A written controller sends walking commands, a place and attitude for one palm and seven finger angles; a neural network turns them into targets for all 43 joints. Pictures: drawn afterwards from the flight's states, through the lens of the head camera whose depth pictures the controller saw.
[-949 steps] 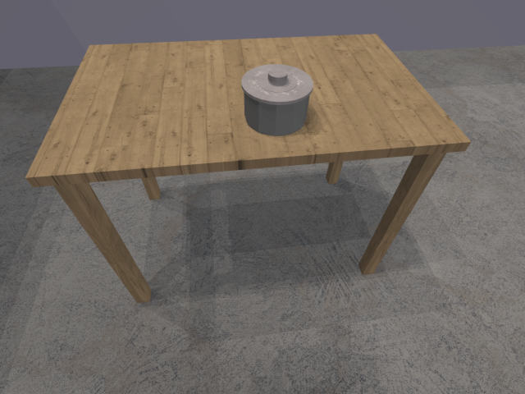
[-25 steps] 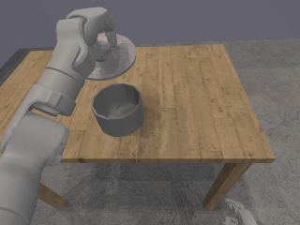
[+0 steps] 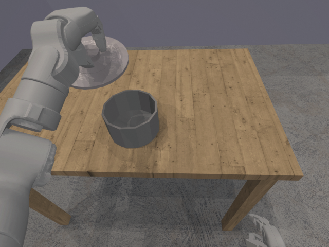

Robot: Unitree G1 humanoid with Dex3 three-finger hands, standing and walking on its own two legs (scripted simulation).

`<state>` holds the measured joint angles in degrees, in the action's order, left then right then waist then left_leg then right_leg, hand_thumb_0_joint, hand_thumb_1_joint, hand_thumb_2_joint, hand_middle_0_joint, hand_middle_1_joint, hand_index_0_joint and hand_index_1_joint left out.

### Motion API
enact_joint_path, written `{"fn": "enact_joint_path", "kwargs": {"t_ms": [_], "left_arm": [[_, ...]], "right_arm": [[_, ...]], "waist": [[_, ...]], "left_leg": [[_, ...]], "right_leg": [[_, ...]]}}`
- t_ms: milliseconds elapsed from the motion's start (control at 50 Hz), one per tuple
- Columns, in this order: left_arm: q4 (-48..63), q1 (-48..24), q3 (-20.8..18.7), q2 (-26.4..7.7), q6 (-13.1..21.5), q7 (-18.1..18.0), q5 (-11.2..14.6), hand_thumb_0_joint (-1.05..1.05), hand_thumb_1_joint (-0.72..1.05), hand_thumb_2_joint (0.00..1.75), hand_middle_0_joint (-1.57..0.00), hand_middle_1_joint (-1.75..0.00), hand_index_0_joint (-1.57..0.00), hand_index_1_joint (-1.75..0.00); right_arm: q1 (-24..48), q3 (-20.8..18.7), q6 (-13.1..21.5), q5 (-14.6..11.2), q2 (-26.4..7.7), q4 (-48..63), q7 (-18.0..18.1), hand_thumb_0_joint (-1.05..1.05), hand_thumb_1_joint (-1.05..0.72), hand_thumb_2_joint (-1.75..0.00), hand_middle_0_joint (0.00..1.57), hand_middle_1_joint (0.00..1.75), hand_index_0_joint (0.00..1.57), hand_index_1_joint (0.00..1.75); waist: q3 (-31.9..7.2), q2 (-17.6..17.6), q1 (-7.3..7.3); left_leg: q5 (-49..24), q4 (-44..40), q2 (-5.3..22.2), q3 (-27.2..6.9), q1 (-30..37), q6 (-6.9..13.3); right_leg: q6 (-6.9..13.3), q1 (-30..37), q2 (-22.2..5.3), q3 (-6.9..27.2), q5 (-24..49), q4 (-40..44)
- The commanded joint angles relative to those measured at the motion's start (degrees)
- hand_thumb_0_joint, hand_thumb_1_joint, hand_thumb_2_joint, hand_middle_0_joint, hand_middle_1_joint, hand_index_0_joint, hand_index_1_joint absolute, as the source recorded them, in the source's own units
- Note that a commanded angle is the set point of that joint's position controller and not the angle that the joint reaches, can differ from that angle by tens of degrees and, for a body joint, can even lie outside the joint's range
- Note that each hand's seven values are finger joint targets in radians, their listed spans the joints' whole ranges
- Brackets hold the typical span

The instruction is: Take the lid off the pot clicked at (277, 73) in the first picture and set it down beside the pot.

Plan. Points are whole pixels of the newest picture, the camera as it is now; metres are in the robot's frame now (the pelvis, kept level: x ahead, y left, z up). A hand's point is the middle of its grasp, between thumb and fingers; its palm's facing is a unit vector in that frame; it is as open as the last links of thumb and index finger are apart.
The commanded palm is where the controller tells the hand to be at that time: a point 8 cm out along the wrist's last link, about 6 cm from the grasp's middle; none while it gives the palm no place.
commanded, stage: move the lid sideways beside the pot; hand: left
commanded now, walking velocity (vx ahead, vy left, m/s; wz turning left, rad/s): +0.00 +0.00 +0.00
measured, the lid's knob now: (89, 53) +0.48 +0.19 +0.24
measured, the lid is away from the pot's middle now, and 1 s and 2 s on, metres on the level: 0.07 0.20 0.24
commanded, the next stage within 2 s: lower the lid onto the table in 1.56 s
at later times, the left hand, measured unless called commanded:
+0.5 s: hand (51, 53) +0.44 +0.25 +0.26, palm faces -0.17 -0.06 -0.98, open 7.4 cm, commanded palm +0.42 +0.26 +0.33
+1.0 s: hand (24, 58) +0.44 +0.31 +0.26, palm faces -0.19 -0.06 -0.98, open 7.4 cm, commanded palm +0.43 +0.31 +0.33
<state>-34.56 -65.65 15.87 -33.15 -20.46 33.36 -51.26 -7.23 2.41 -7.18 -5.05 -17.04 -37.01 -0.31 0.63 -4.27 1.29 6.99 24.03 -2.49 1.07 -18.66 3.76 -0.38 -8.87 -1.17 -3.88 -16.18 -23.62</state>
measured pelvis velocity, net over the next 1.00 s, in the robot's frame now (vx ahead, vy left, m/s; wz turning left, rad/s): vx -0.01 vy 0.02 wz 0.01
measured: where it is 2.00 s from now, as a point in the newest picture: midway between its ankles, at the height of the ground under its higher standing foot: outside the picture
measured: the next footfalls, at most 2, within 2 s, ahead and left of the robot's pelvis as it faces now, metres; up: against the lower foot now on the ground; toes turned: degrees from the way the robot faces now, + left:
none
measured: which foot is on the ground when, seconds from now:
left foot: down 0.00-1.00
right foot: down 0.00-1.00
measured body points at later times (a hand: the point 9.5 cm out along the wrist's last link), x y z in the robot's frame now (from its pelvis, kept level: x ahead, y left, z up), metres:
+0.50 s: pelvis -0.01 +0.01 +0.00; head +0.02 +0.00 +0.45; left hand +0.45 +0.25 +0.31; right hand +0.13 -0.24 -0.12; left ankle +0.06 +0.08 -0.74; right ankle -0.04 -0.12 -0.74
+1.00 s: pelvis -0.01 +0.02 +0.00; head +0.03 +0.02 +0.45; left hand +0.44 +0.31 +0.31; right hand +0.12 -0.24 -0.12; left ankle +0.06 +0.08 -0.74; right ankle -0.04 -0.12 -0.74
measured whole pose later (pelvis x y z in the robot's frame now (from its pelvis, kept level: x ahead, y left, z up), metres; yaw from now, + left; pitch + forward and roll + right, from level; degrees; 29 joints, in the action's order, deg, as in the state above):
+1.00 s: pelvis -0.01 +0.02 +0.00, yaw +0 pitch +3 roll -2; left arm -42.4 -66.6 9.7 -44.8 -10.9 34.3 -52.7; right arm -10.0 2.5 -8.4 -6.0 -17.4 -37.9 0.9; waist 1.6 -3.5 1.7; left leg 6.2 24.9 -3.0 0.8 -21.9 5.3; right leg -0.8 -10.8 -1.4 -4.1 -14.3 -22.1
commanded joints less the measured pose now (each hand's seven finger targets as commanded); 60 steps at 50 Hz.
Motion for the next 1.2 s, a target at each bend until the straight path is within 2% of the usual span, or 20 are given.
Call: {"fn": "enact_joint_path", "kwargs": {"t_ms": [0,20,100,120,200,260,300,400,420,520,600,620,720,780,820,940,960,1080,1120,1180], "left_arm": [[7.8,-31.4,-5.8,-12.8,0.6,-2.9,-1.0,0.0,0.7,0.84,-0.95,-1.03,-0.94,-0.99],[10.4,-33.2,-7.7,-15.9,0.9,-3.2,-2.1,0.0,0.7,0.84,-0.95,-1.03,-0.94,-0.99],[9.7,-32.4,-6.1,-14.1,1.5,-2.9,-1.3,0.0,0.7,0.84,-0.95,-1.03,-0.94,-0.99],[11.8,-35.4,-9.0,-18.6,2.0,-3.3,-2.4,0.0,0.7,0.84,-0.95,-1.03,-0.94,-0.99],[8.3,-34.4,-7.2,-16.5,2.5,-2.7,-1.1,0.0,0.7,0.84,-0.95,-1.03,-0.94,-0.99],[8.0,-35.5,-10.5,-21.1,3.4,-3.1,-2.6,0.0,0.7,0.84,-0.95,-1.03,-0.94,-0.99],[7.1,-32.8,-8.0,-17.8,3.7,-2.7,-1.6,0.0,0.7,0.84,-0.95,-1.03,-0.94,-0.99],[3.9,-30.6,-9.2,-19.9,4.6,-2.5,-1.7,0.0,0.7,0.84,-0.95,-1.03,-0.94,-0.99],[6.2,-33.4,-11.1,-23.1,4.9,-2.9,-2.8,0.0,0.7,0.84,-0.95,-1.03,-0.94,-0.99],[7.8,-35.0,-12.9,-26.4,6.5,-2.9,-2.9,0.0,0.7,0.84,-0.95,-1.03,-0.94,-0.99],[6.8,-32.9,-9.2,-21.6,6.9,-2.4,-1.7,0.0,0.7,0.84,-0.95,-1.03,-0.94,-0.99],[9.1,-34.3,-12.1,-25.6,7.3,-2.9,-2.7,0.0,0.7,0.84,-0.95,-1.03,-0.94,-0.99],[4.4,-31.7,-14.0,-28.6,8.4,-2.7,-2.7,0.0,0.7,0.84,-0.95,-1.03,-0.94,-0.99],[3.7,-32.4,-11.2,-25.1,8.6,-2.0,-2.1,0.0,0.7,0.84,-0.95,-1.03,-0.94,-0.99],[8.1,-34.6,-11.7,-26.5,9.0,-2.4,-2.4,0.0,0.7,0.84,-0.95,-1.03,-0.94,-0.99],[-0.1,-32.2,-11.9,-26.8,9.9,-2.0,-2.5,0.0,0.7,0.84,-0.95,-1.03,-0.94,-0.99],[1.7,-33.0,-13.8,-29.8,10.2,-2.3,-2.6,0.0,0.7,0.84,-0.95,-1.03,-0.94,-0.99],[4.7,-37.3,-11.4,-27.7,11.4,-2.2,-2.8,0.0,0.7,0.84,-0.95,-1.03,-0.94,-0.99],[7.3,-36.8,-13.9,-30.7,11.9,-2.8,-3.3,0.0,0.7,0.84,-0.95,-1.03,-0.94,-0.99],[-1.1,-30.4,-16.3,-32.8,12.3,-2.3,-3.1,0.0,0.7,0.84,-0.95,-1.03,-0.94,-0.99]], "right_arm": [[5.1,-2.7,1.5,-0.3,-6.9,7.9,0.3,0.0,-0.9,-0.9,0.2,0.3,0.2,0.3],[5.1,-2.6,1.6,-0.2,-6.8,8.1,0.1,0.0,-0.9,-0.9,0.2,0.3,0.2,0.3],[5.0,-2.8,1.2,-0.3,-7.1,8.3,0.2,0.0,-0.9,-0.9,0.2,0.3,0.2,0.3],[4.7,-2.7,1.2,-0.2,-7.1,7.9,0.3,0.0,-0.9,-0.9,0.2,0.3,0.2,0.3],[4.1,-2.7,1.0,-0.4,-7.4,7.6,0.6,0.0,-0.9,-0.9,0.2,0.3,0.2,0.3],[3.6,-2.6,1.3,-0.2,-7.2,7.6,0.9,0.0,-0.9,-0.9,0.2,0.3,0.2,0.3],[3.4,-2.9,1.0,-0.4,-7.5,7.8,0.7,0.0,-0.9,-0.9,0.2,0.3,0.2,0.3],[2.3,-3.0,0.5,-0.6,-8.1,7.3,0.7,0.0,-0.9,-0.9,0.2,0.3,0.2,0.3],[2.3,-2.9,0.5,-0.5,-7.8,7.6,0.7,0.0,-0.9,-0.9,0.2,0.3,0.2,0.3],[1.6,-3.1,0.4,-0.5,-8.1,7.6,1.1,0.0,-0.9,-0.9,0.2,0.3,0.2,0.3],[1.2,-3.5,0.5,-0.8,-8.6,7.3,1.1,0.0,-0.9,-0.9,0.2,0.3,0.2,0.3],[0.6,-3.5,0.8,-0.6,-8.3,7.4,1.1,0.0,-0.9,-0.9,0.2,0.3,0.2,0.3],[0.2,-3.1,0.4,-0.8,-8.7,6.7,1.5,0.0,-0.9,-0.9,0.2,0.3,0.2,0.3],[0.3,-3.3,0.3,-0.8,-8.6,6.5,1.7,0.0,-0.9,-0.9,0.2,0.3,0.2,0.3],[0.2,-3.5,0.6,-0.9,-8.8,6.9,1.5,0.0,-0.9,-0.9,0.2,0.3,0.2,0.3],[-0.9,-3.1,0.4,-0.7,-9.0,5.4,2.1,0.0,-0.9,-0.9,0.2,0.3,0.2,0.3],[-1.1,-3.2,0.4,-0.9,-9.2,5.5,2.0,0.0,-0.9,-0.9,0.2,0.3,0.2,0.3],[-1.2,-3.4,0.8,-0.7,-9.0,5.6,2.2,0.0,-0.9,-0.9,0.2,0.3,0.2,0.3],[-1.9,-3.5,1.3,-0.4,-9.2,5.8,2.2,0.0,-0.9,-0.9,0.2,0.3,0.2,0.3],[-2.3,-3.0,0.8,-0.6,-9.3,5.3,2.5,0.0,-0.9,-0.9,0.2,0.3,0.2,0.3]], "waist": [[-23.0,3.3,0.84],[-25.3,3.1,0.25],[-24.6,2.1,1.13],[-26.9,2.7,0.58],[-23.8,1.5,1.31],[-25.9,1.8,0.54],[-24.5,1.1,1.19],[-22.3,2.3,1.25],[-24.7,2.6,0.67],[-25.9,0.7,0.77],[-23.2,-3.0,1.56],[-26.1,-3.0,0.86],[-23.7,0.3,0.81],[-22.0,-0.3,1.27],[-25.5,-2.1,1.12],[-21.4,-0.1,1.31],[-22.5,-0.3,0.99],[-25.2,-4.3,1.4],[-28.5,-5.1,0.96],[-24.0,-1.6,0.71]], "left_leg": [[-11.1,0.8,-0.6,-4.2,20.7,1.1],[-11.6,0.7,-0.5,-4.3,21.2,0.8],[-10.9,1.2,-0.5,-4.6,21.7,1.0],[-11.0,0.8,-0.4,-4.6,22.0,0.7],[-9.7,0.6,-0.4,-5.0,21.5,0.9],[-9.2,0.5,-0.4,-5.1,21.8,0.8],[-11.0,0.8,-0.3,-5.2,22.0,0.8],[-8.2,0.3,0.0,-5.0,20.1,0.8],[-7.8,-0.2,0.1,-4.9,20.5,0.6],[-8.7,0.0,0.2,-5.0,21.5,0.7],[-8.1,0.0,0.7,-6.0,23.5,0.5],[-8.3,-0.1,0.7,-6.2,24.1,0.3],[-7.4,-0.2,0.6,-5.7,21.0,0.6],[-5.5,-0.5,0.7,-6.0,21.5,0.8],[-8.3,-0.2,1.0,-6.5,24.1,0.3],[-4.4,-0.4,0.9,-6.1,21.0,0.8],[-4.8,-0.7,1.2,-6.4,21.5,0.6],[-5.5,-0.3,1.2,-7.1,25.1,0.5],[-10.3,0.5,1.4,-7.8,27.4,0.1],[-8.6,0.6,0.9,-6.2,21.9,0.7]], "right_leg": [[3.6,-5.4,3.0,1.1,17.7,2.6],[3.5,-4.3,3.0,1.4,18.1,1.9],[3.7,-5.7,3.1,1.1,16.7,2.6],[3.5,-4.3,3.2,1.4,16.9,2.1],[3.7,-6.6,3.3,0.7,14.9,3.0],[3.8,-5.7,3.4,0.9,14.3,2.5],[3.9,-6.5,3.5,0.7,15.0,3.0],[3.7,-7.3,3.6,0.3,12.4,3.4],[3.5,-6.2,3.5,0.6,12.1,3.0],[3.6,-5.8,3.6,0.7,12.5,3.3],[3.9,-10.1,4.1,-0.2,9.2,4.1],[3.9,-8.7,4.1,0.2,9.1,3.6],[3.7,-7.8,3.9,0.1,9.9,3.9],[3.6,-10.0,4.1,-0.4,8.2,4.4],[3.7,-9.3,4.1,-0.2,9.1,3.9],[3.5,-10.7,4.2,-0.5,7.1,4.8],[3.6,-9.8,4.1,-0.3,7.5,4.4],[3.8,-11.4,4.3,-0.5,6.8,4.3],[4.0,-10.6,4.4,-0.3,8.1,4.0],[3.8,-9.6,4.2,-0.3,9.3,4.3]]}}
